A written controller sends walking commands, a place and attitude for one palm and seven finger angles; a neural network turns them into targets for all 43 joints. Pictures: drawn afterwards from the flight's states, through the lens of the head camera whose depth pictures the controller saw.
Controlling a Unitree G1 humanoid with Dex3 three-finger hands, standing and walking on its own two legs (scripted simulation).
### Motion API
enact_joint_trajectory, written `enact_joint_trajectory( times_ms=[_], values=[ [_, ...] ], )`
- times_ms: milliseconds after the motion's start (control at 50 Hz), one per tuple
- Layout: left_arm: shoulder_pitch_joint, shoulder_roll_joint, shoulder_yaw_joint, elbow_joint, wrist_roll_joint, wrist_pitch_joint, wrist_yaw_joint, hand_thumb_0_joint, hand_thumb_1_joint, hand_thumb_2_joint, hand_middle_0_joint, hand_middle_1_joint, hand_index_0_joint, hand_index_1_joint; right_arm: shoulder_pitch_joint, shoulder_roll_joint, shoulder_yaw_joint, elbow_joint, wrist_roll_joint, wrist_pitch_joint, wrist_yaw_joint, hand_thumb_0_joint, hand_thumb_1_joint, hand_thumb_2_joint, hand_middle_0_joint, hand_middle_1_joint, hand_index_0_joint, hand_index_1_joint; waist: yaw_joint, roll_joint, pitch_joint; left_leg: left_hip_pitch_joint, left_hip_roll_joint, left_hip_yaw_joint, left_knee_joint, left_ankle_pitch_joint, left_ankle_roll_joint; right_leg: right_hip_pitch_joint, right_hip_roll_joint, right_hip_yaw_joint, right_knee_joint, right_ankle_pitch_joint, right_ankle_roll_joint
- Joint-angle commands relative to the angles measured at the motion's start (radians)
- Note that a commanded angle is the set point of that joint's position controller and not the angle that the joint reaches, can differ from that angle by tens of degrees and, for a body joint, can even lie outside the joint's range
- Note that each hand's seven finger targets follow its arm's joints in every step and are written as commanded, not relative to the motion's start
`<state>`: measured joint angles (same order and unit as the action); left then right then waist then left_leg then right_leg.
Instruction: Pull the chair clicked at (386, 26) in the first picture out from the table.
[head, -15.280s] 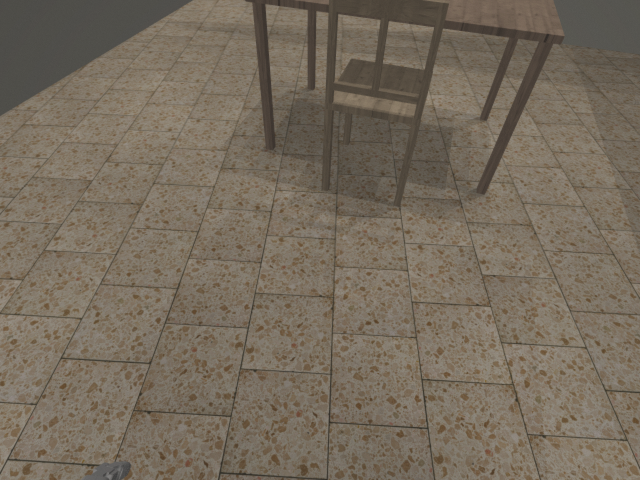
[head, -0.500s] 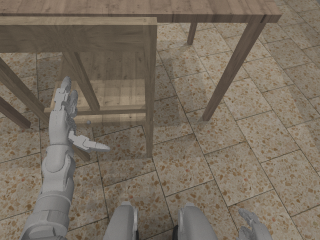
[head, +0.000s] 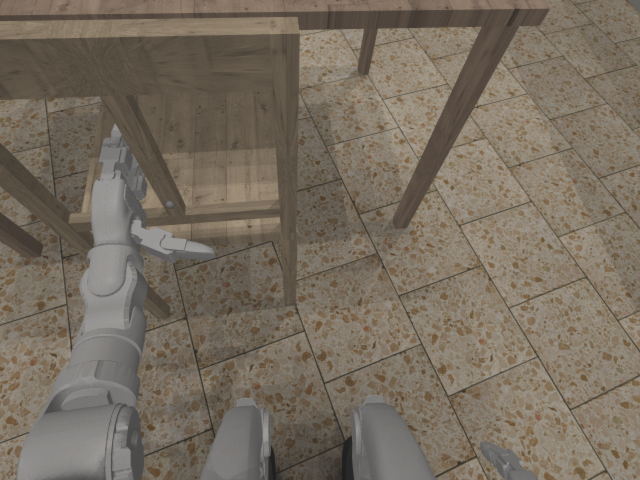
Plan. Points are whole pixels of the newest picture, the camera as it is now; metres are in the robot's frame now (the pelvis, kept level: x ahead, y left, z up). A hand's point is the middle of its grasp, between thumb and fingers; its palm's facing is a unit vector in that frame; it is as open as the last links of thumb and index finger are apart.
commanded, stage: push the fingers through the gap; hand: left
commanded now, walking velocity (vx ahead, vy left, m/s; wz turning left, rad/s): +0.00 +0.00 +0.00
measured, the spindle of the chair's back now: (152, 162) +0.51 +0.21 +0.02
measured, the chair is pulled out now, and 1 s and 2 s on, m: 0.00 0.00 0.01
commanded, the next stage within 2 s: hook a spindle and tug to test in 0.80 s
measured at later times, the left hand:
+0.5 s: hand (172, 175) +0.48 +0.18 +0.03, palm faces +0.10 -0.99 -0.02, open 17.0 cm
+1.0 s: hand (172, 175) +0.48 +0.18 +0.03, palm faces +0.10 -0.99 -0.02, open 16.9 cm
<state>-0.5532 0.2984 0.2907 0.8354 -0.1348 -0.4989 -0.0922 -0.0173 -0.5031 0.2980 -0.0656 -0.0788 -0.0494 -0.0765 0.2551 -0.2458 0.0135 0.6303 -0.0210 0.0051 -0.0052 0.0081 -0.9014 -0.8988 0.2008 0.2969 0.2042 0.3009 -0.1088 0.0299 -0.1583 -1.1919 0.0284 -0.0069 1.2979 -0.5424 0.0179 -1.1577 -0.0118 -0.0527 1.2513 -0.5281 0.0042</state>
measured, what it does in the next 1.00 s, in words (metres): stands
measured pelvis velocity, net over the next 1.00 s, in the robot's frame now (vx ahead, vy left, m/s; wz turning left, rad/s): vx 0.01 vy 0.00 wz -0.01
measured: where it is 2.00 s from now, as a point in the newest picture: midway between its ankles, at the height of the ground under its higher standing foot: outside the picture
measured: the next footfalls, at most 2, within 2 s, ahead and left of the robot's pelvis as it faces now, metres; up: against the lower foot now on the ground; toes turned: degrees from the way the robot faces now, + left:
none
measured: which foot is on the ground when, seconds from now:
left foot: down 0.00-1.00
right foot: down 0.00-1.00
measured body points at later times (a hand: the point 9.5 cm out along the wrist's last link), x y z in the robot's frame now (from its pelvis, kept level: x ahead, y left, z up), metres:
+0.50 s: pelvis +0.00 +0.00 +0.00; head +0.15 +0.02 +0.42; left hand +0.47 +0.23 +0.03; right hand +0.05 -0.26 -0.12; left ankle +0.03 +0.11 -0.62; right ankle +0.03 -0.13 -0.62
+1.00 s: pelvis +0.01 +0.00 +0.00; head +0.15 +0.02 +0.43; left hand +0.47 +0.23 +0.03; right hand +0.06 -0.26 -0.12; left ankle +0.03 +0.11 -0.62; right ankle +0.03 -0.13 -0.62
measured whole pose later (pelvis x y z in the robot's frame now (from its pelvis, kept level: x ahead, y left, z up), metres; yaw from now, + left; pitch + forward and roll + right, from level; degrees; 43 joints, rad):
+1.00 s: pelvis +0.01 +0.00 +0.00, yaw -1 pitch +27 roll -3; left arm -0.70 0.35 0.36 1.00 -0.09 -0.54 -0.09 -0.02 -0.50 0.30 -0.07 -0.11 -0.06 -0.11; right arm 0.28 -0.24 0.02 0.62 -0.04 0.09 0.02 0.01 -0.90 -0.90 0.20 0.30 0.20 0.30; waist -0.14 0.03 -0.16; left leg -1.21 0.04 -0.01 1.30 -0.55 0.02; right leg -1.18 0.00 -0.05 1.24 -0.53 0.01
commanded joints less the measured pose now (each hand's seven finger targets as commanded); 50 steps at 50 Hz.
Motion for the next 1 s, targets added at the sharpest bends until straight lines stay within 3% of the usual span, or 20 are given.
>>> enact_joint_trajectory(
  times_ms=[0, 80, 160, 260, 380, 400, 420, 440, 500, 580, 600, 680, 760, 780, 880, 980],
  values=[
    [-0.378, 0.203, 0.047, -0.191, 0.001, -0.082, 0.001, 0.0, -0.5, 0.3, -0.06, -0.08, -0.06, -0.08, 0.108, -0.169, -0.066, -0.078, -0.004, -0.018, -0.013, 0.0, -0.9, -0.9, 0.2, 0.3, 0.2, 0.3, -0.017, 0.055, -0.484, 0.36, -0.012, -0.045, -0.156, 0.318, -0.007, 0.209, 0.031, 0.02, -0.149, 0.246, -0.028],
    [-0.436, 0.185, 0.028, -0.173, 0.014, -0.096, -0.001, 0.0, -0.5, 0.3, -0.06, -0.08, -0.06, -0.08, 0.122, -0.166, -0.07, -0.063, -0.007, -0.01, -0.01, 0.0, -0.9, -0.9, 0.2, 0.3, 0.2, 0.3, -0.031, 0.073, -0.497, 0.386, -0.01, -0.043, -0.148, 0.336, -0.007, 0.196, 0.032, 0.021, -0.153, 0.257, -0.026],
    [-0.477, 0.222, 0.052, -0.094, 0.023, -0.088, -0.003, 0.0, -0.5, 0.3, -0.06, -0.08, -0.06, -0.08, 0.138, -0.173, -0.065, -0.052, -0.009, 0.005, -0.008, 0.0, -0.9, -0.9, 0.2, 0.3, 0.2, 0.3, -0.04, 0.074, -0.459, 0.357, -0.009, -0.045, -0.148, 0.318, -0.006, 0.176, 0.032, 0.018, -0.153, 0.242, -0.026],
    [-0.502, 0.233, 0.064, -0.103, 0.025, -0.097, -0.011, 0.0, -0.5, 0.3, -0.06, -0.08, -0.06, -0.08, 0.151, -0.171, -0.067, -0.057, -0.014, 0.018, -0.004, 0.0, -0.9, -0.9, 0.2, 0.3, 0.2, 0.3, -0.032, 0.102, -0.521, 0.407, -0.007, -0.048, -0.143, 0.379, -0.009, 0.186, 0.034, 0.016, -0.145, 0.279, -0.029],
    [-0.553, 0.271, 0.088, -0.022, 0.041, -0.091, -0.01, 0.0, -0.5, 0.3, -0.06, -0.08, -0.06, -0.08, 0.172, -0.174, -0.063, -0.05, -0.017, 0.037, -0.001, 0.0, -0.9, -0.9, 0.2, 0.3, 0.2, 0.3, -0.051, 0.065, -0.484, 0.347, -0.008, -0.045, -0.132, 0.353, 0.0, 0.193, 0.037, 0.022, -0.147, 0.28, -0.024],
    [-0.568, 0.258, 0.077, -0.025, 0.039, -0.095, -0.012, 0.0, -0.5, 0.3, -0.06, -0.08, -0.06, -0.08, 0.173, -0.174, -0.063, -0.051, -0.018, 0.038, 0.0, 0.0, -0.9, -0.9, 0.2, 0.3, 0.2, 0.3, -0.059, 0.088, -0.48, 0.36, -0.008, -0.046, -0.133, 0.353, 0.001, 0.176, 0.037, 0.021, -0.149, 0.274, -0.025],
    [-0.551, 0.275, 0.096, -0.026, 0.041, -0.099, -0.01, 0.0, -0.5, 0.3, -0.06, -0.08, -0.06, -0.08, 0.174, -0.176, -0.063, -0.054, -0.02, 0.041, 0.001, 0.0, -0.9, -0.9, 0.2, 0.3, 0.2, 0.3, -0.046, 0.087, -0.491, 0.372, -0.006, -0.049, -0.138, 0.361, -0.003, 0.177, 0.037, 0.016, -0.146, 0.272, -0.027],
    [-0.546, 0.246, 0.074, -0.025, 0.038, -0.099, -0.015, 0.0, -0.5, 0.3, -0.06, -0.08, -0.06, -0.08, 0.168, -0.172, -0.062, -0.058, -0.019, 0.043, 0.003, 0.0, -0.9, -0.9, 0.2, 0.3, 0.2, 0.3, -0.047, 0.102, -0.495, 0.376, -0.008, -0.045, -0.137, 0.365, -0.003, 0.177, 0.037, 0.018, -0.148, 0.276, -0.027],
    [-0.533, 0.284, 0.104, -0.016, 0.034, -0.101, -0.019, 0.0, -0.5, 0.3, -0.06, -0.08, -0.06, -0.08, 0.177, -0.178, -0.062, -0.06, -0.02, 0.052, 0.003, 0.0, -0.9, -0.9, 0.2, 0.3, 0.2, 0.3, -0.048, 0.065, -0.5, 0.354, -0.008, -0.044, -0.135, 0.362, 0.001, 0.206, 0.039, 0.021, -0.148, 0.289, -0.025],
    [-0.527, 0.274, 0.1, -0.083, 0.026, -0.109, -0.022, 0.0, -0.5, 0.3, -0.06, -0.08, -0.06, -0.08, 0.166, -0.17, -0.063, -0.07, -0.018, 0.056, 0.005, 0.0, -0.9, -0.9, 0.2, 0.3, 0.2, 0.3, -0.033, 0.116, -0.54, 0.389, -0.009, -0.034, -0.135, 0.392, -0.002, 0.229, 0.038, 0.026, -0.152, 0.32, -0.025],
    [-0.514, 0.282, 0.105, -0.08, 0.026, -0.109, -0.019, 0.0, -0.5, 0.3, -0.06, -0.08, -0.06, -0.08, 0.168, -0.175, -0.063, -0.07, -0.017, 0.058, 0.005, 0.0, -0.9, -0.9, 0.2, 0.3, 0.2, 0.3, -0.034, 0.1, -0.541, 0.393, -0.008, -0.039, -0.137, 0.391, -0.003, 0.223, 0.04, 0.022, -0.148, 0.313, -0.027],
    [-0.527, 0.27, 0.093, -0.052, 0.033, -0.104, -0.01, 0.0, -0.5, 0.3, -0.06, -0.08, -0.06, -0.08, 0.165, -0.173, -0.06, -0.061, -0.016, 0.062, 0.004, 0.0, -0.9, -0.9, 0.2, 0.3, 0.2, 0.3, -0.048, 0.081, -0.482, 0.359, -0.007, -0.039, -0.141, 0.355, -0.001, 0.207, 0.04, 0.021, -0.159, 0.288, -0.023],
    [-0.514, 0.254, 0.083, -0.055, 0.036, -0.105, -0.004, 0.0, -0.5, 0.3, -0.06, -0.08, -0.06, -0.08, 0.165, -0.174, -0.062, -0.065, -0.017, 0.063, 0.007, 0.0, -0.9, -0.9, 0.2, 0.3, 0.2, 0.3, -0.039, 0.111, -0.496, 0.393, -0.006, -0.044, -0.147, 0.373, -0.007, 0.191, 0.04, 0.014, -0.154, 0.284, -0.027],
    [-0.505, 0.258, 0.089, -0.049, 0.035, -0.104, -0.002, 0.0, -0.5, 0.3, -0.06, -0.08, -0.06, -0.08, 0.164, -0.176, -0.064, -0.063, -0.016, 0.065, 0.006, 0.0, -0.9, -0.9, 0.2, 0.3, 0.2, 0.3, -0.042, 0.087, -0.488, 0.39, -0.006, -0.044, -0.148, 0.371, -0.007, 0.193, 0.04, 0.013, -0.157, 0.284, -0.027],
    [-0.506, 0.25, 0.083, -0.053, 0.035, -0.106, -0.002, 0.0, -0.5, 0.3, -0.06, -0.08, -0.06, -0.08, 0.163, -0.176, -0.064, -0.067, -0.018, 0.068, 0.008, 0.0, -0.9, -0.9, 0.2, 0.3, 0.2, 0.3, -0.041, 0.093, -0.495, 0.397, -0.006, -0.043, -0.145, 0.383, -0.006, 0.19, 0.039, 0.015, -0.156, 0.293, -0.026],
    [-0.533, 0.23, 0.063, -0.047, 0.039, -0.11, 0.0, 0.0, -0.5, 0.3, -0.148, -0.354, -0.148, -0.354, 0.161, -0.173, -0.064, -0.063, -0.018, 0.071, 0.008, 0.0, -0.9, -0.9, 0.2, 0.3, 0.2, 0.3, -0.054, 0.08, -0.478, 0.387, -0.004, -0.048, -0.145, 0.369, -0.005, 0.178, 0.039, 0.012, -0.154, 0.283, -0.025]
  ],
)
